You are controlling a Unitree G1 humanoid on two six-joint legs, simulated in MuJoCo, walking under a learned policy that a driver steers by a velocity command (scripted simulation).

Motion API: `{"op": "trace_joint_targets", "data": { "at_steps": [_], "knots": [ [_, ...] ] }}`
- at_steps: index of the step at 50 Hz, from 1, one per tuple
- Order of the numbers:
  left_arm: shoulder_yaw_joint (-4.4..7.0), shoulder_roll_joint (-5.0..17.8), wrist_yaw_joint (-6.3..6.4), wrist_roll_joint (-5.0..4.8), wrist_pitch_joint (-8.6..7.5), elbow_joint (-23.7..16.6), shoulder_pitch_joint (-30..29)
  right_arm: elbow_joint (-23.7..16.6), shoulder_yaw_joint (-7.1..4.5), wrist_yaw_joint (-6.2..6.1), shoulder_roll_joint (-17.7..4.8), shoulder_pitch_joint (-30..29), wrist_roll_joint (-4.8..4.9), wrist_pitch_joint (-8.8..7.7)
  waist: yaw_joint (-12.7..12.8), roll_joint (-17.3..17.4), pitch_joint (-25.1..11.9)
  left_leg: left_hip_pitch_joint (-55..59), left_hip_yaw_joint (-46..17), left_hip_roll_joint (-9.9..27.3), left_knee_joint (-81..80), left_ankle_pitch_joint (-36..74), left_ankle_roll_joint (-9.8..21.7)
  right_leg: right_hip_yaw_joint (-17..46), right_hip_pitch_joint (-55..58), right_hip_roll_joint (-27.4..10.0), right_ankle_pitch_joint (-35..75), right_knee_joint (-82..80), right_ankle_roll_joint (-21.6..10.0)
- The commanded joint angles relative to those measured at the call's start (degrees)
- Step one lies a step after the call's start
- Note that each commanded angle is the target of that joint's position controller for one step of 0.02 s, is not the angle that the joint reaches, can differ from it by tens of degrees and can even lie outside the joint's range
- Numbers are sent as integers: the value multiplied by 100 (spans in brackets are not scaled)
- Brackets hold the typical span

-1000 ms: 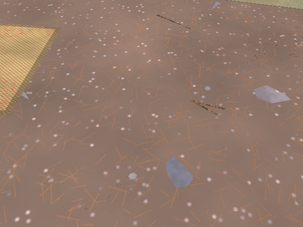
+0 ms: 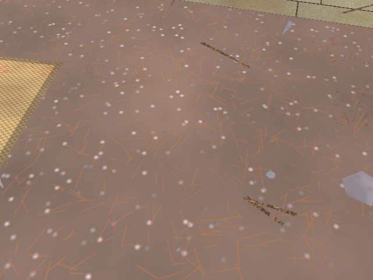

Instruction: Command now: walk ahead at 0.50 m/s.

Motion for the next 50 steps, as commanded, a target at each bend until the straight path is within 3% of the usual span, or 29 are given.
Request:
{"op": "trace_joint_targets", "data": {
  "at_steps": [1, 2, 3, 4, 5, 6, 7, 8, 9, 10, 12, 14, 17, 20, 24, 26, 27, 28, 29, 30, 31, 32, 33, 34, 35, 37, 41, 45, 50],
  "knots": [
    [242, 1023, 50, -29, 62, -110, 161, -485, -112, 85, -595, -487, 30, -138, -206, -610, 333, -39, 52, -115, -241, -587, 201, 690, 222, -1889, 2855, 282, -767],
    [259, 1079, 52, -28, 87, -144, 43, -396, -182, 79, -743, -105, 24, -146, -442, -722, 62, 593, 213, -305, -271, -763, 305, 619, 233, -1827, 3871, 738, -696],
    [228, 1004, 50, -13, 124, -176, -57, -128, -314, 50, -963, 749, 14, -144, -878, -684, -450, 1743, 374, -495, -371, -690, 464, 404, 27, -1556, 4587, 1721, -558],
    [135, 823, 54, 55, 127, -290, -32, 157, -442, -4, -1315, 1850, -47, -133, -1268, -398, -1275, 3563, -284, 107, -94, -629, 774, 210, -1017, -1261, 3711, 3244, -375],
    [-64, 133, -17, 86, 5, -368, 613, 317, -573, -31, -1836, 2500, -109, -82, -1019, 995, -2057, 5732, -2992, 1530, -477, -1705, 1707, 44, -3476, -193, 832, 5508, 93],
    [-39, 343, -42, -3, -154, -296, 438, 316, -415, -17, -1372, 2453, -54, -77, -1120, 1068, -2284, 5884, -4229, 1756, -1285, -2252, 1805, 912, -4262, -27, -1620, 6369, 39],
    [91, 811, -72, -185, -259, -463, -83, 250, -317, -25, -1089, 1949, -19, -94, -1050, 816, -1401, 5201, -3387, 1570, -1375, -2370, 1495, 987, -4797, -396, -1362, 6679, -82],
    [97, 859, -54, -215, -302, -554, -450, 119, -258, -32, -899, 1457, -40, -103, -895, 417, -850, 4325, -2588, 1345, -1505, -2007, 1298, 797, -4748, -738, -804, 6459, -137],
    [128, 820, -13, -144, -292, -577, -634, 72, -207, -15, -734, 1101, -96, -116, -722, 150, -442, 3505, -2054, 1137, -1719, -1586, 1204, 694, -4529, -960, -361, 6055, -117],
    [166, 755, 12, -104, -209, -527, -536, 56, -147, -7, -539, 902, -155, -148, -514, 221, -285, 2986, -1585, 939, -1914, -1270, 1076, 746, -4148, -1145, -71, 5756, -111],
    [133, 446, 15, -102, -28, -439, -290, 139, -152, 3, -543, 892, -174, -190, -354, 319, -196, 2472, -1084, 847, -2219, -946, 1085, 748, -3764, -1231, 152, 5522, -47],
    [149, 427, 34, -104, 65, -532, -483, 253, -193, -55, -700, 1044, -197, -230, -339, 218, 3, 2356, -653, 834, -2411, -622, 1114, 834, -4033, -1222, 547, 5207, 36],
    [163, 407, 22, -18, 45, -704, -826, 298, -183, -171, -771, 1004, -247, -210, -316, 128, 154, 2323, 215, 631, -2245, 1289, 949, 789, -4034, -990, 1458, 4042, 150],
    [77, 221, -92, 47, 11, -968, -1497, 312, -169, -299, -873, 1079, -203, -139, -546, 127, 109, 2324, 780, 486, -2094, 1771, 785, 259, -3515, -782, 2422, 2913, 166],
    [112, 384, -261, 52, 78, -1292, -1725, 396, -228, -415, -1044, 1208, -73, 94, -562, 173, -10, 3331, 786, 873, -1478, 2103, 718, 199, -3691, -685, 1921, 2418, 29],
    [194, 588, -345, 74, 87, -1366, -1460, 308, -287, -480, -1144, 1044, -9, 229, -361, 249, -156, 3591, 777, 989, -802, 2767, 611, 60, -3451, -512, 1252, 2343, -142],
    [274, 740, -371, 67, 74, -1296, -1044, 239, -308, -514, -1162, 955, 8, 295, -161, 211, -347, 3603, 812, 912, -156, 2981, 505, -44, -3014, -336, 1159, 2142, -250],
    [404, 988, -345, 65, 46, -1159, -458, 171, -294, -524, -1101, 960, -4, 353, 104, -48, -642, 3419, 959, 579, 906, 2631, 272, -46, -2216, -135, 1800, 1599, -420],
    [537, 1511, -223, 114, 64, -1207, -126, 27, -218, -488, -942, 1223, -172, 332, 105, -988, -1188, 2280, 1049, 112, 2606, 577, -100, 1310, -842, -1068, 4262, 1651, -837],
    [517, 1812, -151, 171, 108, -1375, -347, -65, -57, -369, -372, 1799, -396, 252, -502, -1899, -1804, 359, 509, -1068, 4520, -4501, -481, 3504, 728, -2349, 6569, 1938, -2015],
    [444, 1470, -173, 152, 138, -1511, -321, -35, -96, -258, -711, 1750, -195, 176, -209, -1260, -2591, 48, -590, -898, 5090, -4410, -382, 3878, 847, -2453, 5045, 1497, -2263],
    [405, 1241, -160, 100, 147, -1679, -783, -165, -153, -242, -896, 1236, -1, 168, -179, -808, -1911, -340, -583, -676, 4979, -3880, -290, 3334, 270, -2146, 3876, 1263, -1995],
    [359, 1053, -115, -1, 183, -1728, -1112, -186, -175, -307, -892, 959, -12, 214, -274, -266, -1264, -423, -502, -443, 4565, -3389, -295, 2842, -483, -1842, 2934, 1043, -1631],
    [313, 929, -75, -19, 226, -1782, -1290, -195, -215, -383, -951, 810, -96, 288, -357, -133, -895, -239, -502, -286, 4115, -3105, -307, 2604, -1203, -1664, 2356, 877, -1438],
    [306, 909, -43, 36, 261, -1814, -1355, -248, -248, -414, -986, 797, -132, 361, -487, -315, -749, 113, -511, -262, 3766, -2941, -304, 2491, -1728, -1489, 2010, 750, -1348],
    [344, 1016, 9, 130, 294, -1883, -1346, -267, -232, -448, -810, 908, -155, 413, -565, -662, -741, 417, -426, -391, 3208, -2729, -366, 2306, -2070, -1263, 2096, 675, -1294],
    [420, 1213, 141, 44, 375, -1984, -1236, -335, -214, -509, -738, 768, -151, 439, -468, -738, -971, 447, -518, -484, 2307, -2324, -573, 2417, -1972, -1169, 1594, 742, -1192],
    [416, 1182, 201, 42, 486, -2077, -1307, -455, -224, -486, -768, 512, -112, 418, -360, -971, -783, 612, -596, -567, 1620, -2059, -623, 2694, -2142, -990, 315, 674, -1006],
    [412, 1147, 208, 29, 588, -2167, -1274, -496, -247, -369, -856, 644, -45, 242, -367, -1183, -773, 1204, -588, -688, 418, -2155, -469, 3190, -1813, -981, 884, 973, -909]
  ]
}}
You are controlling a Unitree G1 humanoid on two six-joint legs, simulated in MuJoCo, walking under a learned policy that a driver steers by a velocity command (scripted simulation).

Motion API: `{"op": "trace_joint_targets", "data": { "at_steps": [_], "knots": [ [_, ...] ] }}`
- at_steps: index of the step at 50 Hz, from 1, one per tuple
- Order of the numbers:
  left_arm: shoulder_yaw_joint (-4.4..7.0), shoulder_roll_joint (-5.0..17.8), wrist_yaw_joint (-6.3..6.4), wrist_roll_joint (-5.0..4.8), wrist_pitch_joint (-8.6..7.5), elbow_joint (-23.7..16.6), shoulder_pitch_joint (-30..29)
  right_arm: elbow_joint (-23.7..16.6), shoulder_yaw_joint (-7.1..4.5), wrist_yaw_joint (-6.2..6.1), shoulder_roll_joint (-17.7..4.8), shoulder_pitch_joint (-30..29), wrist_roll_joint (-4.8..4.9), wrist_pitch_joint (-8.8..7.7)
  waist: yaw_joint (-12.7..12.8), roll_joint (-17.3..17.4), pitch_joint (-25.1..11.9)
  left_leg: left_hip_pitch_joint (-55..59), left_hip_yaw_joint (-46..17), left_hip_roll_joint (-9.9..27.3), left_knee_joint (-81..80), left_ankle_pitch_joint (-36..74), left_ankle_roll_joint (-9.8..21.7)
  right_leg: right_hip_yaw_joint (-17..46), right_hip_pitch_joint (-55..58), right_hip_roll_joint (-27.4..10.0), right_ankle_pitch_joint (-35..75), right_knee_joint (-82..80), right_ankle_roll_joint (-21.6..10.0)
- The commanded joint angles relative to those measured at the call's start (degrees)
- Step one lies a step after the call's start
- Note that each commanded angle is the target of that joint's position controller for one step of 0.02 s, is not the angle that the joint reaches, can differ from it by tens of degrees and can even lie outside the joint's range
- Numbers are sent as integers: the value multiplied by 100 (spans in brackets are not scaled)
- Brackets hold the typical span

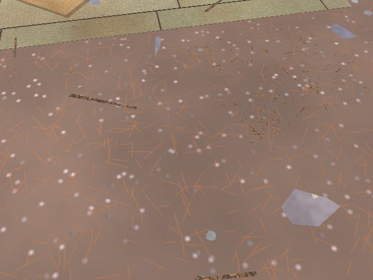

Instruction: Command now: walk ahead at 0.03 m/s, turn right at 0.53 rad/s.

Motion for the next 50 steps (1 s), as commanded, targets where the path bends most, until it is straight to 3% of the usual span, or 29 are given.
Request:
{"op": "trace_joint_targets", "data": {
  "at_steps": [1, 2, 3, 4, 5, 6, 7, 8, 9, 12, 14, 16, 18, 19, 20, 21, 22, 23, 24, 26, 30, 38, 50],
  "knots": [
    [195, 835, 40, -39, 11, -450, -158, -253, -154, 80, -589, 401, 36, -176, -246, -937, -867, 673, 215, -72, -1088, 345, 154, 1720, 933, -1363, 101, -546, -736],
    [157, 746, 52, -66, 39, -451, -101, -189, -185, 114, -668, 620, 11, -195, -342, -843, -873, 1200, 237, 107, -1754, 887, 270, 1557, 756, -1175, 68, -306, -545],
    [78, 482, 51, -43, 53, -435, 180, -221, -258, 114, -1021, 680, -105, -180, -199, -57, -943, 1803, -590, 1093, -2123, 1128, 621, 1023, 203, -740, -975, 538, -238],
    [75, 387, 29, -74, -3, -600, 296, -269, -345, 87, -1481, 437, -264, -95, 123, 1606, -592, 1914, -1950, 2090, -2334, 2234, 1535, -133, -955, 277, -2594, 1540, 85],
    [196, 893, 9, 54, -95, -554, 202, -418, -279, 82, -1127, 351, -336, -98, -101, 1484, -631, 1605, -2405, 2481, -2365, 2509, 2071, -44, -1055, 8, -2956, 2924, 342],
    [278, 1069, -11, 6, -101, -416, 288, -531, -217, 62, -900, 124, -258, -102, -31, 985, -600, 1544, -1847, 2184, -2207, 2548, 1928, 47, -1007, -71, -2589, 3495, 398],
    [270, 947, 9, -6, -48, -260, 393, -557, -186, 61, -767, -58, -148, -95, 47, 729, -497, 1547, -1283, 1769, -2067, 2476, 1631, -18, -992, -104, -2284, 3727, 498],
    [231, 799, 38, 22, 6, -203, 426, -560, -147, 60, -668, -60, -52, -88, 4, 717, -447, 1644, -1045, 1597, -2010, 2441, 1506, -25, -1079, -121, -2065, 3939, 587],
    [176, 616, 36, 12, 39, -179, 433, -531, -102, 57, -602, -8, -27, -71, -15, 720, -404, 1616, -849, 1485, -1997, 2619, 1510, -57, -1007, -118, -1950, 4044, 664],
    [41, 340, 28, -42, 23, -279, 130, -433, -53, 52, -517, 177, -66, -14, -151, 965, -393, 1854, -427, 1214, -2003, 2546, 1505, -440, -709, -353, -1719, 2914, 787],
    [-59, 183, -3, -11, 0, -328, -67, -389, -65, 50, -625, 219, -60, 22, -272, 1168, -453, 1835, -326, 1169, -1955, 2537, 1490, -774, -76, -633, -1754, 1801, 820],
    [-50, 282, -24, -58, -16, -312, -137, -316, -107, 69, -822, 426, -43, 61, -408, 1285, -452, 1832, -476, 1275, -1901, 2682, 1566, -974, 386, -642, -1671, 1005, 796],
    [-20, 337, -35, -60, -27, -120, 175, -276, -85, 98, -818, 381, 47, 66, -215, 1147, -386, 1698, -468, 1222, -1736, 2731, 1470, -1091, 1024, -609, -647, -358, 628],
    [-8, 406, -38, -24, -28, -62, 229, -202, -62, 114, -756, 545, 87, 31, -192, 1000, -337, 1529, -453, 1151, -1711, 2601, 1290, -986, 1420, -655, -47, -955, 477],
    [18, 612, -3, 20, -21, -86, 273, -171, -18, 147, -671, 670, 29, -46, -238, 702, -507, 1171, -390, 1076, -1647, 2212, 983, -571, 2045, -1021, 621, -881, 300],
    [89, 996, 42, 70, 11, -96, 365, -223, 33, 229, -521, 780, -146, -155, -428, -165, -777, 795, 50, 676, -1272, 1510, 679, -86, 2546, -1615, 2035, -322, 41],
    [25, 733, -21, 95, 13, -8, 185, -178, 86, 251, -281, 765, -136, -203, -489, -753, -842, 1084, 461, 370, -1434, 688, 394, -108, 1957, -1650, 1349, -276, -262],
    [-40, 415, -97, 106, -26, -63, 44, -159, 69, 239, -449, 414, -152, -191, -290, -500, -609, 1257, 511, 330, -1381, 747, 223, -151, 1612, -1441, 525, -395, -229],
    [-69, 332, -118, 148, -66, 2, 60, -153, 50, 222, -477, 233, -128, -161, -227, -419, -463, 1272, 540, 309, -1340, 876, 188, -218, 1431, -1319, 169, -450, -121],
    [-71, 411, -137, 128, -155, 62, 60, -87, 41, 162, -489, 293, -103, -60, -250, -476, -176, 1307, 517, 319, -1323, 1046, 218, -277, 1136, -1222, 90, -478, -9],
    [-120, 341, -109, 98, -224, 208, 147, 100, 35, 121, -445, 401, -87, -19, -276, -362, -61, 1427, 507, 332, -1350, 1099, 238, -311, 974, -1165, -32, -466, 44],
    [-158, 312, -98, 78, -281, 522, 207, 471, 8, 67, -452, 441, -63, 27, -270, -75, -47, 1573, 498, 340, -1412, 1189, 186, -395, 965, -1070, -56, -459, 56],
    [-211, 245, -67, 53, -282, 1089, 368, 911, 18, 3, -414, 548, -39, 60, -249, -21, -8, 1576, 530, 318, -1453, 1210, 221, -596, 1007, -922, -46, -453, 111]
  ]
}}
Over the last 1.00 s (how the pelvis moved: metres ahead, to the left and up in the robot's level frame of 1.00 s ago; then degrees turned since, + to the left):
0.40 0.02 0.00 -24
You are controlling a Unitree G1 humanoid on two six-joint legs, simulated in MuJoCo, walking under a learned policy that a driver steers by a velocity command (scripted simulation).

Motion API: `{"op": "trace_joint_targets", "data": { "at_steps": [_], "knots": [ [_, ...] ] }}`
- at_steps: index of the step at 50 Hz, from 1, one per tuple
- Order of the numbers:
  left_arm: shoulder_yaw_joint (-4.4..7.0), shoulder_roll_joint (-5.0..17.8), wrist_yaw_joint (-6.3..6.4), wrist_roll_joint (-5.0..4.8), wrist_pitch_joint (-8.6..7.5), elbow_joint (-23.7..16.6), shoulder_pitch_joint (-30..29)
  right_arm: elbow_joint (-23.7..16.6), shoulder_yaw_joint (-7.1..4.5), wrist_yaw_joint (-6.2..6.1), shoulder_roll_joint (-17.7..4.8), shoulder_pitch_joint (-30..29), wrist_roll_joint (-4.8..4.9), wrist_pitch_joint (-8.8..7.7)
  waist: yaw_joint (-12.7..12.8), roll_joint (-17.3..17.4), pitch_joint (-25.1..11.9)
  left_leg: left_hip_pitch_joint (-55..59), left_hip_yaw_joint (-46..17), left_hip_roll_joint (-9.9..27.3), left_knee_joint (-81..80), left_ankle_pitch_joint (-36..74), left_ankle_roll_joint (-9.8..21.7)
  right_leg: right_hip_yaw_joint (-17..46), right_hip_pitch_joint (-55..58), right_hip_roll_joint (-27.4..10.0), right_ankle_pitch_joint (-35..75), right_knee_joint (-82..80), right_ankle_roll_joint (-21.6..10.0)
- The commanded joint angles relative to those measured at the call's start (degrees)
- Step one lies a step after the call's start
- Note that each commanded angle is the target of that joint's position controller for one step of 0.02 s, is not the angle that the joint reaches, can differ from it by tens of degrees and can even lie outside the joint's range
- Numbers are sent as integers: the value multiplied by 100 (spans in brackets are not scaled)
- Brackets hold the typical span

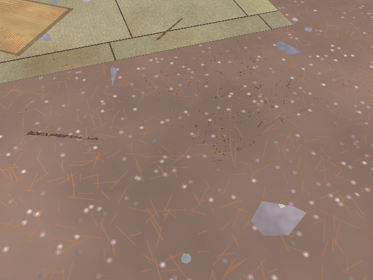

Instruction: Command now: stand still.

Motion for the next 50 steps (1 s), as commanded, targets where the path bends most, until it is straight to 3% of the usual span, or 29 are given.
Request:
{"op": "trace_joint_targets", "data": {
  "at_steps": [1, 19, 40, 41, 43, 45, 48, 49, 50],
  "knots": [
    [119, 625, 29, -7, -57, -124, 66, -110, -108, -31, -636, 69, 4, -42, 10, -49, -104, 192, 29, 17, -304, 881, 97, 218, -296, -265, 989, -606, -111],
    [30, 523, 81, -31, -38, 499, 328, 220, -37, -59, -423, 330, 15, -22, 51, 7, 17, 101, 85, -52, -336, 791, 149, 63, -354, -175, 844, -607, -46],
    [-42, 325, 110, -44, -20, 853, 660, 327, 42, -65, -215, 666, 29, -29, 86, 17, 112, -22, 105, -106, -333, 683, 202, -30, -428, -140, 733, -576, 5],
    [-57, 261, 115, -42, -12, 920, 774, 387, 61, -68, -137, 779, 26, -23, 88, -4, -24, 34, 181, -178, -334, 136, 213, -79, -377, -90, 154, -618, -10],
    [9, 444, 149, -110, 14, 901, 787, 372, 26, -93, -209, 795, 84, -14, 109, -124, 249, -339, 344, -387, -89, -1698, 346, -10, -689, -48, -1809, -629, -213],
    [45, 533, 147, -149, -54, 824, 848, 247, 27, -78, -176, 679, 96, -113, 169, -256, 693, -878, 241, -323, 83, -2343, 502, 458, -1008, -361, -2805, -853, -484],
    [173, 833, 83, -213, -231, 874, 1271, 68, 75, 56, 119, 512, 136, -401, 306, -966, 665, -1409, 527, -387, 1147, -1260, 488, 1885, -487, -1311, -3138, -1503, -1036],
    [202, 888, 65, -224, -257, 836, 1209, 25, 79, 105, 145, 498, 160, -479, 261, -1083, 711, -1302, 465, -300, 1409, -1046, 569, 2333, -662, -1604, -3107, -1699, -1209],
    [191, 843, 52, -223, -276, 740, 989, 26, 70, 145, 132, 598, 184, -543, 114, -1021, 777, -1018, 413, -233, 1273, -1046, 689, 2347, -936, -1641, -2907, -1720, -1217]
  ]
}}
Over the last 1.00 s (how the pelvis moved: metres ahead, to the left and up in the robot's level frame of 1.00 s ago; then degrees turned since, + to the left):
0.02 0.00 0.00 -6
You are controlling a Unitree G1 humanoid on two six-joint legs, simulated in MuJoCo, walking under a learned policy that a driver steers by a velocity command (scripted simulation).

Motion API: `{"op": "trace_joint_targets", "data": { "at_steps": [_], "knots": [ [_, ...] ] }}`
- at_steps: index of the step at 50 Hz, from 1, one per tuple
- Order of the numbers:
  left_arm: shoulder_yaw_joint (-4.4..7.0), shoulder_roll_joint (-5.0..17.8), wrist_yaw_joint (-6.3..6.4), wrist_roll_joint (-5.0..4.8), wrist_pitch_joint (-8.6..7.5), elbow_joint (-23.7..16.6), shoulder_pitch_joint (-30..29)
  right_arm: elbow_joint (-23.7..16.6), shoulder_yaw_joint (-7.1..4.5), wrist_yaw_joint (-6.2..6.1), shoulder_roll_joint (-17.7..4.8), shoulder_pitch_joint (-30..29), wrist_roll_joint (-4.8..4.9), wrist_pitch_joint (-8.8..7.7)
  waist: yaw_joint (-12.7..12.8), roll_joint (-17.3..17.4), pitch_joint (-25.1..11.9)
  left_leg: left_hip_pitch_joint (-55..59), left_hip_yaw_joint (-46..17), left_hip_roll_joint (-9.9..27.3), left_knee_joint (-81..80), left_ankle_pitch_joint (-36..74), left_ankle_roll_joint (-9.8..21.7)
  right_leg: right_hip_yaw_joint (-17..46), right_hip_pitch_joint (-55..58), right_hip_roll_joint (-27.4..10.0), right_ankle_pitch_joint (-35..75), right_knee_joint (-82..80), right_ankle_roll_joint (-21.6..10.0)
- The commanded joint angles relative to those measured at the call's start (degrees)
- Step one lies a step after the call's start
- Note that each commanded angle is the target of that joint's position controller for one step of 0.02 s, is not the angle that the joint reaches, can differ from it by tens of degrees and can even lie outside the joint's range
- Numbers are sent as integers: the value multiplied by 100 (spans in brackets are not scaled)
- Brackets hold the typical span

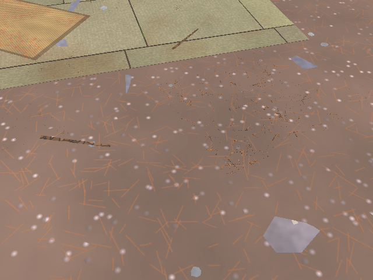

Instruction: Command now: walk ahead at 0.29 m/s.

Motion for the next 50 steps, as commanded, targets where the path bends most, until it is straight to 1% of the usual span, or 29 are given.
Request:
{"op": "trace_joint_targets", "data": {
  "at_steps": [1, 2, 3, 4, 5, 6, 8, 9, 10, 12, 15, 17, 20, 22, 23, 24, 25, 26, 27, 28, 29, 30, 32, 33, 36, 41, 45, 48, 50],
  "knots": [
    [185, 969, -33, -46, -115, -320, -206, -274, -33, 110, -162, 135, 74, -292, -295, -927, 1120, -10, 233, -48, -392, -38, 293, 1993, -1171, -1300, -2150, -1950, -1001],
    [163, 900, -47, -71, -119, -479, -611, -82, -67, 111, -214, 684, 67, -313, -579, -717, 1128, 865, 90, -38, -1133, 167, 341, 1419, -1652, -914, -1594, -1468, -744],
    [97, 619, -58, -61, -172, -635, -912, 135, -197, 101, -629, 1416, 27, -330, -813, 208, 941, 1742, -1024, 551, -1725, 40, 501, 476, -2323, -294, -601, -40, -380],
    [40, 342, -36, -29, -298, -882, -984, 265, -418, 178, -1477, 2196, 39, -373, -959, 1890, 589, 2464, -3357, 1804, -2706, -320, 1175, -421, -3160, 354, -406, 1939, -51],
    [74, 509, -47, -73, -414, -921, -1005, 187, -302, 207, -1184, 2022, -88, -436, -755, 1463, 599, 2454, -4284, 2253, -2917, -147, 1418, 116, -3677, 185, -816, 3115, -125],
    [83, 539, -109, -120, -484, -879, -892, 28, -216, 210, -864, 1552, -104, -476, -486, 897, 848, 2362, -3694, 2154, -2778, 327, 1295, 270, -3965, -97, -436, 3692, -259],
    [137, 614, -182, -66, -557, -835, -932, -159, -137, 254, -670, 1116, -64, -449, -319, 453, 827, 2370, -2444, 1726, -2823, 1278, 987, 102, -4112, -430, 433, 3575, -383],
    [197, 703, -210, -16, -563, -886, -1103, -159, -75, 248, -506, 1132, -77, -398, -320, 481, 786, 2337, -1892, 1506, -2867, 1973, 824, -13, -3982, -551, 698, 3305, -370],
    [204, 635, -253, -5, -544, -913, -1162, -137, -38, 226, -395, 1252, -97, -337, -329, 596, 702, 2305, -1513, 1342, -2898, 2412, 737, -143, -3816, -578, 847, 3075, -323],
    [152, 387, -321, 8, -476, -997, -1392, -163, -25, 145, -450, 1385, -126, -251, -343, 582, 662, 2136, -1064, 1197, -2988, 2854, 741, -366, -3649, -542, 1150, 2530, -173],
    [23, 167, -350, 19, -437, -1390, -2343, -341, -62, 27, -760, 1217, -144, -211, -444, 526, 893, 1262, -635, 1016, -3289, 2660, 754, -605, -2912, -319, 1877, 964, 10],
    [13, 281, -379, -6, -416, -1538, -2664, -331, -119, 0, -939, 1353, -95, -232, -474, 679, 950, 1046, -573, 1104, -3471, 2536, 797, -702, -2399, -183, 2166, 422, 16],
    [57, 539, -426, -34, -421, -1703, -2839, -303, -184, -5, -970, 1341, -2, -241, -308, 673, 1011, 1549, -494, 1367, -3323, 3036, 701, -533, -2241, -175, 2260, -94, -198],
    [179, 798, -436, -20, -450, -1657, -2434, -352, -240, 2, -1076, 1198, -43, -190, 28, 782, 566, 1989, -335, 1439, -2591, 4875, 552, -621, -1567, 37, 2047, -162, -397],
    [292, 979, -414, -29, -444, -1475, -1772, -387, -255, 9, -1097, 1115, -86, -136, 382, 861, 95, 2004, -184, 1339, -1761, 5899, 452, -728, -733, 219, 1910, -90, -526],
    [427, 1201, -374, -54, -413, -1180, -812, -459, -232, 22, -1055, 1035, -124, -94, 829, 834, -481, 1568, -31, 1103, -589, 6128, 292, -710, 543, 242, 1897, -115, -690],
    [541, 1633, -309, 15, -369, -980, 190, -629, -137, 45, -843, 1060, -222, -96, 1089, 119, -1263, 181, 120, 746, 1303, 4225, 133, 723, 2298, -935, 1383, -84, -1062],
    [546, 1860, -372, 131, -362, -859, 487, -632, 96, 116, 137, 1852, -124, -232, 540, -1579, -2202, -1645, -236, -399, 3306, -401, -162, 3836, 3665, -2293, -222, -1192, -2013],
    [403, 1323, -393, 81, -388, -877, 152, -651, -31, 146, -457, 1377, 46, -401, 665, -1115, -1660, -2247, -853, -150, 4035, -592, -2, 4255, 3192, -2078, -616, -1819, -1767],
    [330, 1061, -381, 55, -418, -961, -418, -877, -133, 157, -795, 715, 192, -490, 510, -818, -704, -2637, -658, 143, 4113, -118, 105, 3260, 2308, -1939, -151, -1860, -1503],
    [281, 940, -393, 78, -453, -1077, -929, -950, -151, 111, -863, 372, 165, -526, 311, -165, -345, -2324, -561, 465, 3846, 465, 135, 2471, 1362, -1751, 735, -1980, -1365],
    [250, 813, -422, 153, -483, -1110, -1194, -961, -215, 66, -854, 251, 79, -497, 110, -4, -146, -2000, -495, 662, 3529, 778, 127, 1876, 648, -1529, 1358, -2093, -1270],
    [188, 606, -446, 201, -508, -1003, -1252, -927, -237, 47, -615, 508, 38, -334, -202, -263, -79, -1471, -505, 863, 3132, 970, 118, 1227, 11, -1242, 1605, -2406, -1246],
    [187, 627, -433, 173, -521, -929, -1148, -944, -241, 38, -545, 506, 25, -272, -246, -289, 26, -1455, -445, 902, 2951, 959, 86, 1034, -176, -1190, 1683, -2535, -1295],
    [231, 896, -313, 168, -532, -781, -835, -1246, -293, 12, -657, -211, -58, -208, -185, -196, 384, -2077, -346, 1002, 2154, 1584, -105, 729, -275, -1174, 1815, -2811, -1371],
    [249, 1063, -161, 168, -482, -684, -427, -1549, -230, 147, -533, -1241, -28, -257, 140, -155, 449, -2183, -101, 781, 347, 3180, -111, -121, 156, -995, 2289, -2863, -1036],
    [199, 1048, -139, 134, -341, -461, 28, -1828, -151, 274, -446, -1933, -69, -294, 351, -120, 544, -1825, 185, 444, -564, 3275, -58, -417, 647, -1012, 3694, -2317, -912],
    [229, 1182, -111, 121, -186, -425, -48, -1861, -220, 372, -700, -1698, -84, -330, 97, -351, 201, -1407, 164, 196, -888, 2711, 162, -320, 1282, -1205, 4763, -1512, -719],
    [221, 1176, -99, 110, -129, -482, -249, -1506, -392, 353, -1084, -571, -153, -371, -495, -265, -448, 34, 308, -43, -1440, 3462, 391, -476, 1281, -828, 5248, -105, -404]
  ]
}}
Over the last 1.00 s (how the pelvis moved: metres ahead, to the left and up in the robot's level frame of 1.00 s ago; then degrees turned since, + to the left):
0.02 0.02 -0.01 1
